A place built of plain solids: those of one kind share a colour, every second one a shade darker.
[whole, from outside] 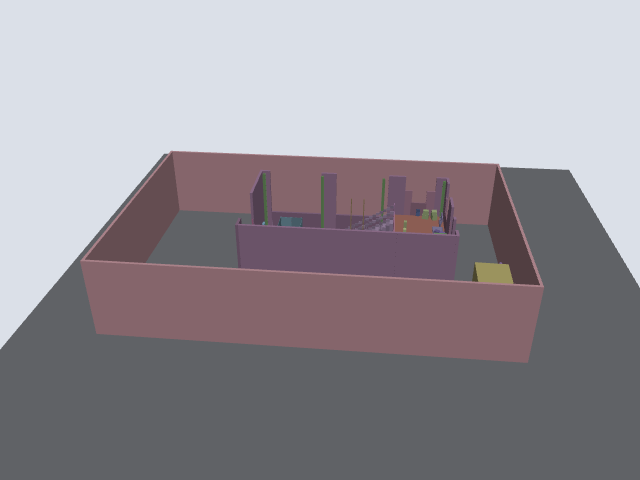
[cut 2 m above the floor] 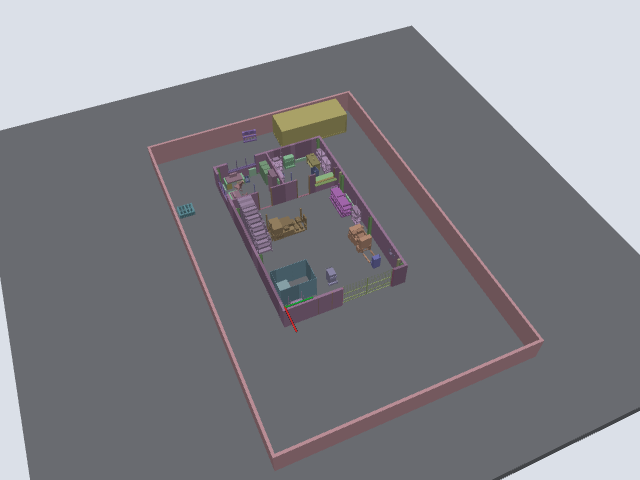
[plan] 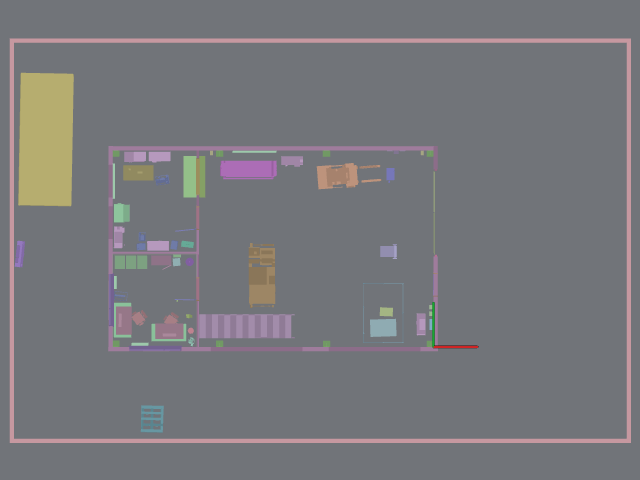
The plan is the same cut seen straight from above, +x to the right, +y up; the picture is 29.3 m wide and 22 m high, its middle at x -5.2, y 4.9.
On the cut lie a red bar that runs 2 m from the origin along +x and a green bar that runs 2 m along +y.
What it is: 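A works' own stores building on a factory's ground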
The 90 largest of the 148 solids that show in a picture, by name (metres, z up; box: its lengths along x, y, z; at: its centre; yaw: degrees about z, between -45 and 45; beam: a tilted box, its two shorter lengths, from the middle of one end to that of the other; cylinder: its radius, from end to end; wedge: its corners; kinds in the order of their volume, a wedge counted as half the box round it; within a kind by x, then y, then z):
{
 "yard_bound_1": {"box": [0.2, 18.54, 5.85], "at": [-19.32, 4.87, 2.88]},
 "yard_bound_2": {"box": [28.48, 0.2, 5.85], "at": [-5.18, -4.31, 2.88]},
 "yard_bound_3": {"box": [28.48, 0.2, 5.85], "at": [-5.18, 14.04, 2.88]},
 "yard_bound_4": {"box": [0.2, 18.54, 5.83], "at": [8.96, 4.87, 2.87]},
 "beyond_container_1": {"box": [0.08, 6.06, 0.23], "at": [-18.94, 9.52, 0.06], "yaw": -1.0},
 "beyond_container_2": {"box": [2.32, 5.99, 2.59], "at": [-17.76, 9.51, 1.24], "yaw": -1.0},
 "beyond_container_3": {"box": [2.4, 6.06, 2.65], "at": [-17.76, 9.51, 1.27], "yaw": -1.0},
 "beyond_container_4": {"box": [0.08, 6.06, 0.23], "at": [-16.58, 9.47, 0.06], "yaw": -1.0},
 "wall_1": {"box": [0.2, 1.16, 6.25], "at": [-14.8, 0.38, 3.08]},
 "wall_2": {"box": [0.2, 1.81, 1.15], "at": [-14.8, 2.15, 0.53]},
 "wall_3": {"box": [0.2, 0.96, 6.25], "at": [-14.8, 3.83, 3.08]},
 "wall_4": {"box": [0.2, 0.66, 6.25], "at": [-14.8, 4.62, 3.08]},
 "wall_5": {"box": [0.2, 1.51, 4.0], "at": [-14.8, 5.7, 1.95]},
 "wall_6": {"box": [0.2, 0.41, 6.25], "at": [-14.8, 6.65, 3.08]},
 "wall_7": {"box": [0.2, 1.51, 4.0], "at": [-14.8, 7.6, 1.95]},
 "wall_8": {"box": [0.2, 0.86, 6.25], "at": [-14.8, 8.78, 3.08]},
 "wall_9": {"box": [0.96, 0.2, 6.25], "at": [-14.43, -0.1, 3.08]},
 "wall_10": {"box": [4.1, 0.2, 6.25], "at": [-12.85, 9.1, 3.08]},
 "wall_11": {"box": [3.9, 0.06, 2.65], "at": [-12.75, 4.27, 1.27]},
 "wall_12": {"box": [3.9, 0.06, 2.65], "at": [-12.75, 4.33, 1.27]},
 "wall_13": {"box": [0.76, 0.2, 6.25], "at": [-11.18, -0.1, 3.08]},
 "wall_14": {"box": [0.06, 2.1, 2.65], "at": [-10.83, 1.05, 1.27]},
 "wall_15": {"box": [0.06, 2.1, 2.77], "at": [-10.77, 1.05, 1.33]},
 "wall_16": {"box": [0.06, 1.17, 2.77], "at": [-10.77, 3.78, 1.33]},
 "wall_17": {"box": [0.06, 1.12, 2.77], "at": [-10.77, 4.8, 1.33]},
 "wall_18": {"box": [0.06, 0.52, 2.77], "at": [-10.77, 6.7, 1.33]},
 "wall_19": {"box": [0.06, 1.71, 1.05], "at": [-10.77, 7.8, 0.47]},
 "wall_20": {"box": [0.61, 0.2, 6.25], "at": [-10.5, -0.1, 3.08]},
 "wall_21": {"box": [4.21, 0.2, 2.55], "at": [-8.1, -0.1, 1.23]},
 "wall_22": {"box": [1.21, 0.2, 6.25], "at": [-5.4, -0.1, 3.08]},
 "wall_23": {"box": [11.0, 0.2, 6.25], "at": [-5.3, 9.1, 3.08]},
 "wall_24": {"box": [4.21, 0.2, 2.55], "at": [-2.7, -0.1, 1.23]},
 "wall_25": {"box": [0.81, 0.2, 6.25], "at": [-0.2, -0.1, 3.08]},
 "wall_26": {"box": [0.2, 4.36, 6.25], "at": [0.1, 1.98, 3.08]},
 "wall_27": {"box": [0.2, 1.06, 6.25], "at": [0.1, 8.68, 3.08]},
 "raised_floor_deck_1": {"box": [4.02, 9.06, 0.2], "at": [-12.72, 4.5, 2.7]},
 "stair_1": {"box": [0.3, 1.1, 2.67], "at": [-10.58, 0.95, 1.29]},
 "stair_2": {"box": [0.3, 1.1, 2.5], "at": [-10.3, 0.95, 1.2]},
 "stair_3": {"box": [0.3, 1.1, 2.33], "at": [-10.02, 0.95, 1.11]},
 "stair_4": {"box": [0.3, 1.1, 2.15], "at": [-9.74, 0.95, 1.02]},
 "stair_5": {"box": [0.3, 1.1, 1.98], "at": [-9.46, 0.95, 0.94]},
 "stair_6": {"box": [0.3, 1.1, 1.8], "at": [-9.18, 0.95, 0.85]},
 "stair_7": {"box": [0.3, 1.1, 1.62], "at": [-8.9, 0.95, 0.76]},
 "stair_8": {"box": [0.3, 1.1, 1.45], "at": [-8.62, 0.95, 0.68]},
 "stair_9": {"box": [0.3, 1.1, 1.27], "at": [-8.34, 0.95, 0.59]},
 "stair_10": {"box": [0.3, 1.1, 1.1], "at": [-8.06, 0.95, 0.5]},
 "stair_11": {"box": [0.3, 1.1, 0.93], "at": [-7.78, 0.95, 0.41]},
 "stair_12": {"box": [0.3, 1.1, 0.75], "at": [-7.5, 0.95, 0.33]},
 "stair_13": {"box": [0.3, 1.1, 0.57], "at": [-7.22, 0.95, 0.24]},
 "stair_14": {"box": [0.3, 1.1, 0.4], "at": [-6.94, 0.95, 0.15]},
 "stair_15": {"box": [0.3, 1.1, 0.23], "at": [-6.66, 0.95, 0.06]},
 "rack_high_1": {"box": [0.5, 0.35, 0.38], "at": [-8.22, 4.36, 0.28]},
 "rack_high_2": {"box": [0.83, 0.82, 0.95], "at": [-8.05, 3.26, 0.43]},
 "rack_high_3": {"box": [1.18, 1.68, 0.65], "at": [-7.85, 2.82, 0.28]},
 "rack_high_4": {"box": [1.15, 0.75, 1.3], "at": [-7.84, 2.37, 0.6]},
 "rack_high_5": {"box": [0.7, 0.78, 0.2], "at": [-7.61, 4.14, 0.05]},
 "filing_tall_1": {"box": [0.47, 0.62, 1.37], "at": [-14.38, 3.88, 0.64]},
 "filing_tall_2": {"box": [0.47, 0.62, 1.37], "at": [-13.86, 3.88, 0.64]},
 "filing_tall_3": {"box": [0.47, 0.62, 1.37], "at": [-13.35, 3.88, 0.64]},
 "forklift_1": {"box": [0.63, 0.91, 0.93], "at": [-4.97, 7.78, 0.56], "yaw": 4.4},
 "forklift_2": {"box": [0.94, 0.72, 0.38], "at": [-4.19, 7.84, 0.31], "yaw": 4.4},
 "forklift_3": {"box": [0.3, 0.76, 0.33], "at": [-4.13, 7.84, 0.77], "yaw": 4.4},
 "forklift_4": {"box": [0.36, 0.91, 1.0], "at": [-3.67, 7.87, 0.93], "yaw": 4.4},
 "wall_over_deck_1": {"box": [0.1, 1.86, 1.16], "at": [-14.76, 2.15, 3.36]},
 "wall_over_deck_2": {"box": [1.46, 0.1, 2.22], "at": [-14.0, -0.06, 3.89]},
 "wall_over_deck_3": {"box": [1.26, 0.1, 1.16], "at": [-12.7, -0.06, 3.36]},
 "wall_over_deck_4": {"box": [1.42, 0.1, 2.22], "at": [-11.42, -0.06, 3.89]},
 "bar_rack_1": {"box": [2.42, 0.7, 0.3], "at": [-8.54, 8.18, 0.1]},
 "bar_rack_2": {"box": [2.51, 0.36, 0.16], "at": [-8.46, 8.03, 0.49]},
 "bar_rack_3": {"box": [2.52, 0.71, 0.15], "at": [-8.45, 8.18, 0.9]},
 "crate_1": {"box": [1.2, 0.8, 0.95], "at": [-2.3, 0.87, 0.42], "yaw": 1.6},
 "cupboard_steel_1": {"box": [0.92, 0.45, 1.88], "at": [-12.47, 3.96, 0.89]},
 "roll_cab_1": {"box": [0.42, 0.83, 0.3], "at": [-14.43, 6.13, 0.99]},
 "roll_cab_2": {"box": [0.46, 0.85, 0.73], "at": [-14.41, 6.13, 0.48]},
 "wheelie_bin_1": {"box": [0.62, 0.51, 1.12], "at": [-2.12, 4.37, 0.51]},
 "shelving_bay_1": {"box": [0.93, 0.47, 0.21], "at": [-13.71, 8.71, 0.92]},
 "shelving_bay_2": {"box": [1.0, 0.45, 0.17], "at": [-12.62, 4.64, 1.24]},
 "shelving_bay_3": {"box": [1.0, 0.44, 0.17], "at": [-12.55, 8.73, 1.24]},
 "shelving_bay_4": {"box": [0.85, 0.4, 0.24], "at": [-6.55, 8.54, 1.27]},
 "desk_load_lived_1": {"box": [0.72, 1.3, 0.12], "at": [-14.19, 1.21, 0.79]},
 "desk_load_lived_2": {"box": [1.3, 0.72, 0.12], "at": [-12.11, 0.72, 0.79]},
 "truck_charger_1": {"box": [0.36, 0.56, 0.98], "at": [-1.97, 7.92, 0.59]},
 "radiator_1": {"box": [0.78, 0.14, 0.76], "at": [-13.45, 0.12, 0.49]},
 "radiator_2": {"box": [2.02, 0.1, 0.49], "at": [-8.2, 8.95, 0.2]},
 "desk_panel_1": {"box": [0.8, 1.6, 0.07], "at": [-14.25, 1.23, 0.69]},
 "desk_panel_2": {"box": [1.6, 0.8, 0.07], "at": [-12.13, 0.66, 0.69]},
 "packing_desk_1": {"box": [1.4, 0.7, 0.19], "at": [-13.53, 7.97, 0.83]},
 "mesh_cage_1": {"box": [0.025, 1.29, 2.1], "at": [-1.4, 0.88, 1.13]},
 "mesh_cage_2": {"box": [0.025, 1.29, 2.1], "at": [-1.4, 2.23, 1.13]},
 "carton_1": {"box": [0.6, 0.4, 0.45], "at": [-2.16, 1.6, 0.17], "yaw": -2.5}
}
